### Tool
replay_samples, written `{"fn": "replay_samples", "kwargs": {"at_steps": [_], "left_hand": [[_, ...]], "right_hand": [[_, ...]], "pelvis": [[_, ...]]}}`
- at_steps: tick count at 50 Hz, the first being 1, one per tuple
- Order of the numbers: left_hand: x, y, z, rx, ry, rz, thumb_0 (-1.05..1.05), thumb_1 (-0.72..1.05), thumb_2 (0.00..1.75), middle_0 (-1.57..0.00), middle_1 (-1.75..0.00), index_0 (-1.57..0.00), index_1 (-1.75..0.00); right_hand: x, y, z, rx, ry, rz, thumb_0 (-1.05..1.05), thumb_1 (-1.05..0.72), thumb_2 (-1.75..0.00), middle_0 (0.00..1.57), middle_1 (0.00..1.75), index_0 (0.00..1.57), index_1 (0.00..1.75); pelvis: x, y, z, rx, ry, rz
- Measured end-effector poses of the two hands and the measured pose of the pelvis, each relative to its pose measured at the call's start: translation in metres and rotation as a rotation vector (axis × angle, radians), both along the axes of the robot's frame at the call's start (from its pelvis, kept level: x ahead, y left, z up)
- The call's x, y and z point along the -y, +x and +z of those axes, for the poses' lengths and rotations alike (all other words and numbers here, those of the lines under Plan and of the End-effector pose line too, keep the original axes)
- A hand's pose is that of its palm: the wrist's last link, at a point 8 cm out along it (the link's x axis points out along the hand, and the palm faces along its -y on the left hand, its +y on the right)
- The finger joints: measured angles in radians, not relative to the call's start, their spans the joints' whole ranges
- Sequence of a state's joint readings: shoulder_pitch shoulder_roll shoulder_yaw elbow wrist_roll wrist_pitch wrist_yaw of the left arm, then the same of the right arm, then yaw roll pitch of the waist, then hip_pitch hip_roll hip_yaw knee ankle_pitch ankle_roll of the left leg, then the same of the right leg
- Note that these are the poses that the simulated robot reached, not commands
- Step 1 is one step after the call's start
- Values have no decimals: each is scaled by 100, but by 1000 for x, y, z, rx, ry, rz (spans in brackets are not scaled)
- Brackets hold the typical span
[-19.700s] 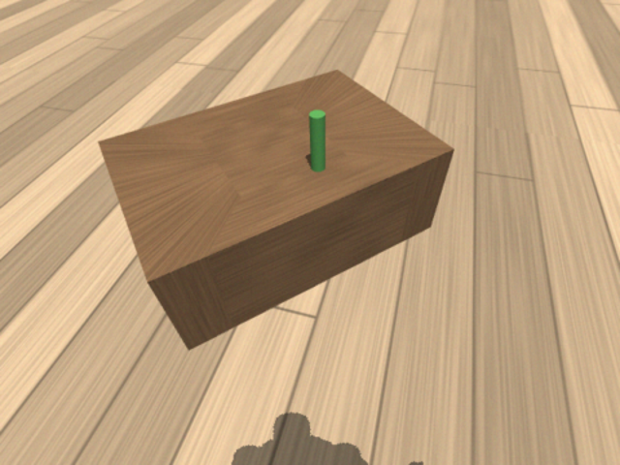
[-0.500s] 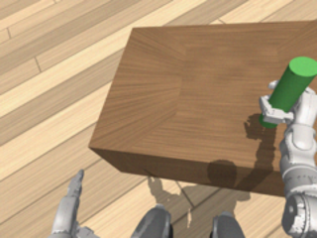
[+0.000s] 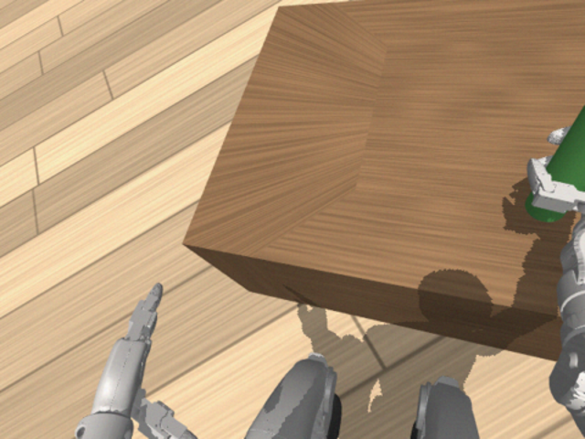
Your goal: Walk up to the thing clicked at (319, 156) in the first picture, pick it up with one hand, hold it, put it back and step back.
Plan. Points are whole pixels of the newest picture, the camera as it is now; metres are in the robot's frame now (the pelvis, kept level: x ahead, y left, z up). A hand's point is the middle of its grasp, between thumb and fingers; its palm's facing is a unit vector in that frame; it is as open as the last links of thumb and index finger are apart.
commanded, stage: crouch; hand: right
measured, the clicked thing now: (576, 163) +0.50 -0.22 +0.00
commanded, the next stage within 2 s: lower in 0.30 s
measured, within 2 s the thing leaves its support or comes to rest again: rests again in 1.32 s
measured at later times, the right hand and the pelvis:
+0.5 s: hand (548, 172) +0.51 -0.21 -0.04, palm faces +0.25 +0.97 +0.00, open 6.7 cm; pelvis -0.01 +0.01 -0.02, yaw +1 degrees
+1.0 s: hand (534, 190) +0.52 -0.21 -0.11, palm faces +0.25 +0.97 +0.01, open 6.7 cm; pelvis -0.02 +0.00 -0.05, yaw +2 degrees
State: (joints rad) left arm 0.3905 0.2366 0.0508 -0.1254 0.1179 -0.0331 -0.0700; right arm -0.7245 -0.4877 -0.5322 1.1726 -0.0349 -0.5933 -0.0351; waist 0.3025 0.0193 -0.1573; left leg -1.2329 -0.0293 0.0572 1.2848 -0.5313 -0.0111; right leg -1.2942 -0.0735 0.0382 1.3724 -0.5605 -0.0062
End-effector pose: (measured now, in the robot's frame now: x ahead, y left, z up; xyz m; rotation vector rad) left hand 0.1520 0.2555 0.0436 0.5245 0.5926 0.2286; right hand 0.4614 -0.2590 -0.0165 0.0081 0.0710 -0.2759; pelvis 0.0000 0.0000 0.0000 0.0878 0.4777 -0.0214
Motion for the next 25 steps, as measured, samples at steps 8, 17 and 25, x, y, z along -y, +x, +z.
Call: {"fn": "replay_samples", "kwargs": {"at_steps": [8,17,25], "left_hand": [[-3,-1,-1,6,10,1,-1,-51,5,-6,-6,-7,-5],[-5,-4,2,22,30,-4,-1,-52,5,-6,-5,-7,-5],[-4,-5,2,23,54,-13,-1,-52,6,-6,-5,-6,-5]], "right_hand": [[-2,9,-5,1,-5,16,-2,2,-114,90,111,92,112],[-3,13,-17,-9,9,14,-2,3,-114,90,111,92,112],[-1,16,-26,-6,8,19,-2,3,-114,90,111,92,112]], "pelvis": [[-3,-1,-6,-15,3,2],[-6,-4,-13,-24,6,6],[-7,-7,-19,-35,9,7]]}}
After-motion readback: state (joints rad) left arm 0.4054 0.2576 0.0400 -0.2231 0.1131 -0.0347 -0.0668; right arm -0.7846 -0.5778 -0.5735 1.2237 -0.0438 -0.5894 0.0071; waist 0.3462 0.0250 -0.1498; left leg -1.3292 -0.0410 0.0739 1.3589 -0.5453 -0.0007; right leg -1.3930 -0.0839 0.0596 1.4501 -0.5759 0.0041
